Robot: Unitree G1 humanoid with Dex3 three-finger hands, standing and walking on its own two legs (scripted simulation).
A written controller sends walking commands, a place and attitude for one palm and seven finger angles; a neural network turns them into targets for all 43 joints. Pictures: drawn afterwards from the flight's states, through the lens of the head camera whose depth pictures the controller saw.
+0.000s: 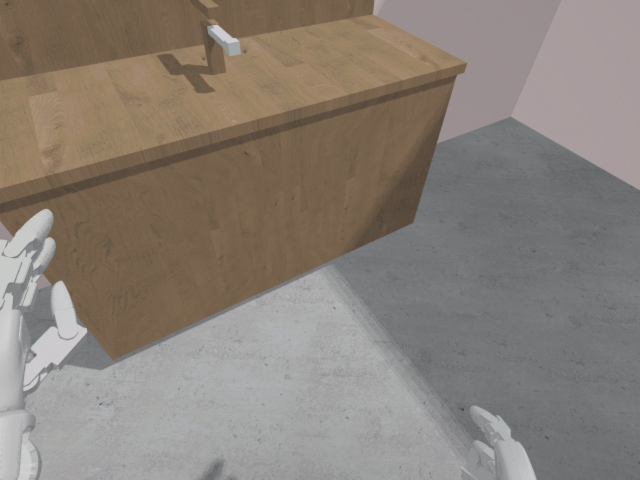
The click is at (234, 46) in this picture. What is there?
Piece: tap's lever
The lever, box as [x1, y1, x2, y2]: [224, 38, 240, 55]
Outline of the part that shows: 224,40 225,50 229,55 240,53 238,40 235,38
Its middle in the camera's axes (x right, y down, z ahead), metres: -0.21 -0.44 +0.89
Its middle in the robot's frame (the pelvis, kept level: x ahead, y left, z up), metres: +0.96 +0.26 +0.12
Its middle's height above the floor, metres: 0.89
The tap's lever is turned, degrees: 0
